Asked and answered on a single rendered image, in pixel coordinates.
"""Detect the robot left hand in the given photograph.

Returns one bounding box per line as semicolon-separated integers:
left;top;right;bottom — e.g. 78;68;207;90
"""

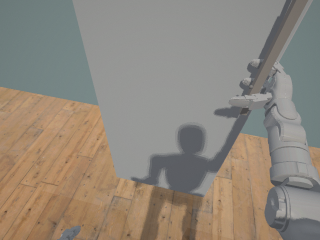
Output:
57;225;81;240

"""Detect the right robot upper arm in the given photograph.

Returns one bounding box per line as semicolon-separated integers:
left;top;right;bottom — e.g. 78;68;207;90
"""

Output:
264;185;320;240

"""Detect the robot right hand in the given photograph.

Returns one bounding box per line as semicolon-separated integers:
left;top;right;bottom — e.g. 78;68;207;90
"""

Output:
229;59;293;110

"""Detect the handle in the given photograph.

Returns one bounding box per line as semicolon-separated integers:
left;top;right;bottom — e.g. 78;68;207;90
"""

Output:
239;0;308;116

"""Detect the fridge door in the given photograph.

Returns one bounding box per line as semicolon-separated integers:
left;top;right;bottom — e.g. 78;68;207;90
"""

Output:
72;0;312;198

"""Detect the right robot forearm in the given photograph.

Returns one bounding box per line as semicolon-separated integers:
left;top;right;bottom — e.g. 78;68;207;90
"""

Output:
263;98;320;193

